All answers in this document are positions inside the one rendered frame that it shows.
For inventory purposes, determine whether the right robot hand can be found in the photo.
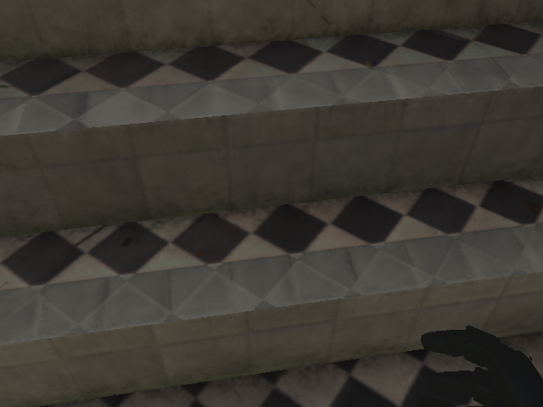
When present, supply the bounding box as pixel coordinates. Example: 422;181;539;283
418;326;543;407

